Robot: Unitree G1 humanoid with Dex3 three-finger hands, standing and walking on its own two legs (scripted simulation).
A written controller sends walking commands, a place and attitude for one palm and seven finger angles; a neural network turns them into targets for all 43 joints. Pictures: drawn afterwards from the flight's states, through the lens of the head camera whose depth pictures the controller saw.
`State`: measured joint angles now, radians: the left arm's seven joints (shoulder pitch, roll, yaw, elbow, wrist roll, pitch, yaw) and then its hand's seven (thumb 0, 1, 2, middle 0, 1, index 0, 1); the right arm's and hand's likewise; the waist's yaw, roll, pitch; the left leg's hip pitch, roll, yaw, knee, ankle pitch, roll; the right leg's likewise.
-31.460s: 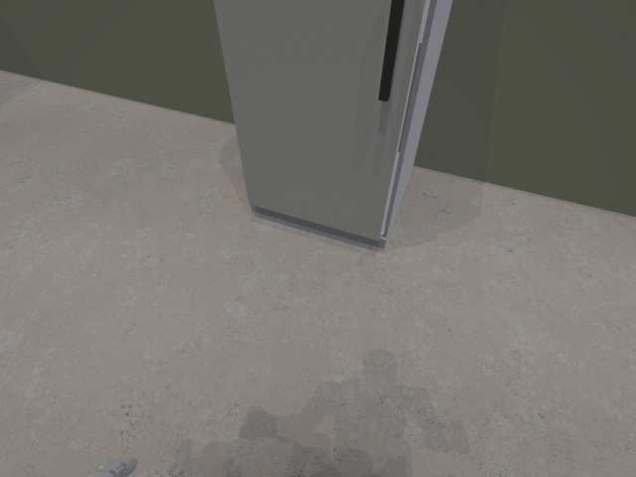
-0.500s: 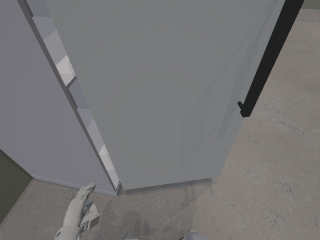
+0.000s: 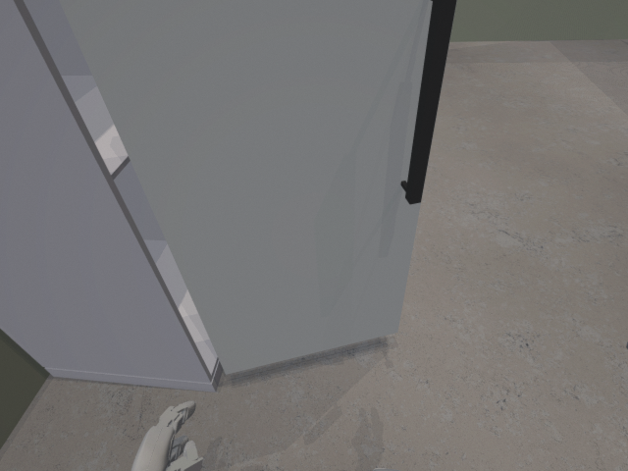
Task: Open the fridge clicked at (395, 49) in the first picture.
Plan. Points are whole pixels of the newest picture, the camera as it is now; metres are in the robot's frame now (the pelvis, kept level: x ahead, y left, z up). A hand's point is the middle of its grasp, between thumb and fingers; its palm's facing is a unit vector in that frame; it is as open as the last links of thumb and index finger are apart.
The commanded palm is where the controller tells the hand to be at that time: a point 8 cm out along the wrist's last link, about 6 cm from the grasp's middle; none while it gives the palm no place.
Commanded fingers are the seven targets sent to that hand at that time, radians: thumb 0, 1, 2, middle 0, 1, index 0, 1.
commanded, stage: stop stepping back and stand still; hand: right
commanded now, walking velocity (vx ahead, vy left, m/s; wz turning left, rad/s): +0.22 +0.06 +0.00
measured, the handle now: (420, 111) +0.68 -0.22 +0.15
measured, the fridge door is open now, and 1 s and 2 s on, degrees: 70 70 70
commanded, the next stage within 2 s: let the arm hang, fingers relaxed in 1.48 s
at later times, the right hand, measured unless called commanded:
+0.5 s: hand out of the picture +0.13 -0.30 +0.19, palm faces +0.42 +0.85 -0.32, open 7.4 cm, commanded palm +0.07 -0.34 +0.19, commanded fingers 0.00 -0.90 -0.90 0.20 0.30 0.20 0.30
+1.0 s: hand out of the picture +0.14 -0.28 +0.18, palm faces +0.36 +0.85 -0.39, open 7.4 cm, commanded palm +0.09 -0.32 +0.19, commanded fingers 0.00 -0.90 -0.90 0.20 0.30 0.20 0.30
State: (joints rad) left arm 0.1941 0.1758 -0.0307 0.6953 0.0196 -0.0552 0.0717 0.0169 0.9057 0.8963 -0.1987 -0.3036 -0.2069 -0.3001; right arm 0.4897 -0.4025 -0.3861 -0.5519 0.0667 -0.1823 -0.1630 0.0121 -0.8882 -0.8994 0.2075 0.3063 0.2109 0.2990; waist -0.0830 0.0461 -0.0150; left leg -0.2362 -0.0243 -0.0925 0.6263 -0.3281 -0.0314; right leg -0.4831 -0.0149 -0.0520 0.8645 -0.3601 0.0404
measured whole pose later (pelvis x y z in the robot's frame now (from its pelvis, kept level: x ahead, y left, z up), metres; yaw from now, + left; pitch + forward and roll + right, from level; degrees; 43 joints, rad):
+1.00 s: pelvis -0.09 -0.05 +0.01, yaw +8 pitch -3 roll +0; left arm 0.21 0.22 -0.01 0.67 0.00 -0.10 0.08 0.02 0.91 0.90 -0.20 -0.30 -0.21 -0.30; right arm 0.50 -0.38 -0.39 -0.46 0.07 -0.15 -0.18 0.01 -0.89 -0.90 0.21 0.31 0.21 0.30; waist -0.01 -0.01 0.01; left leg -0.23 -0.03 0.10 0.59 -0.32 0.06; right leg -0.30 -0.05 -0.05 0.59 -0.23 0.00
